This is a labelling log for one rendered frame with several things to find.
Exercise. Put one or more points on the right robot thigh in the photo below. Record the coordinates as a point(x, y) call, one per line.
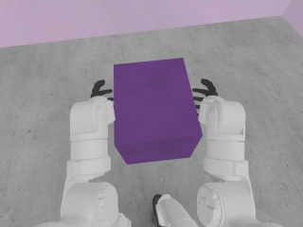
point(172, 214)

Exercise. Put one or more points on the robot right hand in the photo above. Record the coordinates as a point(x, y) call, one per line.
point(210, 92)

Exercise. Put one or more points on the carton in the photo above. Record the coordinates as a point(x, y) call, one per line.
point(155, 112)

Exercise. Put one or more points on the right robot upper arm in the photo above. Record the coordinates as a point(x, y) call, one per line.
point(227, 205)

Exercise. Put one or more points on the right robot forearm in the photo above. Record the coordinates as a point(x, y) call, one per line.
point(225, 126)

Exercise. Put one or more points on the robot left hand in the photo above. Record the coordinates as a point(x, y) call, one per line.
point(97, 92)

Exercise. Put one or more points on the right robot foot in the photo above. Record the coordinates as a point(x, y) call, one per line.
point(154, 202)

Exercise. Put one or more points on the left robot upper arm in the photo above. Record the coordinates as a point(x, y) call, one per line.
point(87, 205)

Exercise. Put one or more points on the left robot forearm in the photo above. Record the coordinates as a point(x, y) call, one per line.
point(89, 157)

